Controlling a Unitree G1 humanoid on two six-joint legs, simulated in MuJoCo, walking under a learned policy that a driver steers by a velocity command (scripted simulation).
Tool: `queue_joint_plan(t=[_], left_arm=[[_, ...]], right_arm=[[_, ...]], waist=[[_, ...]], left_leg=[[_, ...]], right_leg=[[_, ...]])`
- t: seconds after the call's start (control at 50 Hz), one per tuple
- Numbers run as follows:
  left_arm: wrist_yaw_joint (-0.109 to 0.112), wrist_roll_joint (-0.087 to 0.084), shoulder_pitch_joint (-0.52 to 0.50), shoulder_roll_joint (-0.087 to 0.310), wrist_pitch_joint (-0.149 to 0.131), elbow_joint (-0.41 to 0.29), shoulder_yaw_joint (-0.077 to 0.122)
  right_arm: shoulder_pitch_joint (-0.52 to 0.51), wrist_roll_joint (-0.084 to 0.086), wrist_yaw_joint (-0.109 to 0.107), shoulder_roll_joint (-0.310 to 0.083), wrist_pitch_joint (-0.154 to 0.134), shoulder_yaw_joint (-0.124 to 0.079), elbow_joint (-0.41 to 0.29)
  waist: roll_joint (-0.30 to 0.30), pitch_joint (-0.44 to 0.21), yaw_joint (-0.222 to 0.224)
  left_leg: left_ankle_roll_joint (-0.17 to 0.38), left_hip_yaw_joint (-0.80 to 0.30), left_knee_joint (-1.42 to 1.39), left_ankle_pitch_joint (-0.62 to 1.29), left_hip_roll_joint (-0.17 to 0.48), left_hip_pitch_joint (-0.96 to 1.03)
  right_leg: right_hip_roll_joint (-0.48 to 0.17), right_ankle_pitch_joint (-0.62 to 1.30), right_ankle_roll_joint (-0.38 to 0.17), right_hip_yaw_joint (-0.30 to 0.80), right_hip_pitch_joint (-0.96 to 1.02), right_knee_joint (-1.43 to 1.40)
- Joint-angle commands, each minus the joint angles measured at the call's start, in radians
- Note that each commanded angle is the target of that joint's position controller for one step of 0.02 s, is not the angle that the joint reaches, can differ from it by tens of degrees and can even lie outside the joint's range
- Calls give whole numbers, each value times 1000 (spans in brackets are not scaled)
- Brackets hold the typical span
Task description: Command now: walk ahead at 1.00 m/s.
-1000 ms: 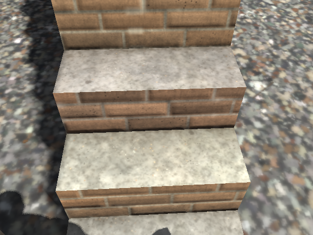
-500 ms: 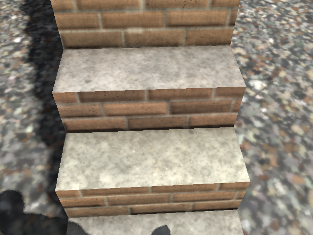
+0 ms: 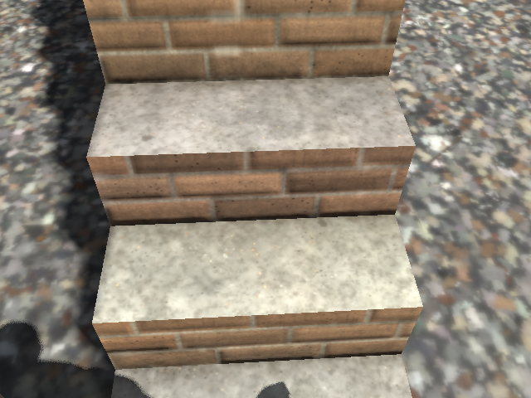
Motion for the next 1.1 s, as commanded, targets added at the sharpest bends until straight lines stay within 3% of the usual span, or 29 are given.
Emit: queue_joint_plan(t=[0.02, 1.1], left_arm=[[2, 0, -86, 122, -14, -65, 26], [2, -1, -88, 124, -13, -61, 26]], right_arm=[[-97, 0, -3, -135, -14, -27, -63], [-97, 1, -3, -135, -13, -28, -62]], waist=[[4, -108, 1], [5, -112, 0]], left_leg=[[16, -63, 25, 298, 142, 35], [11, -52, 20, 291, 146, 41]], right_leg=[[-134, 261, 23, 57, 29, 23], [-134, 265, 23, 58, 31, 17]])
